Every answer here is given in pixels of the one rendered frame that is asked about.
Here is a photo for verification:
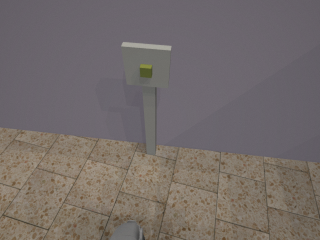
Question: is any robot left thigh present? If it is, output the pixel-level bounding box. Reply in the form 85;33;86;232
109;222;144;240

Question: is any button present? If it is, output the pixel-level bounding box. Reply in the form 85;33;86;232
139;64;153;78

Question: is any panel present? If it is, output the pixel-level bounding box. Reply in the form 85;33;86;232
121;42;172;155

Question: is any robot left shin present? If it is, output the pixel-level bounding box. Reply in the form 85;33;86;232
127;220;137;224

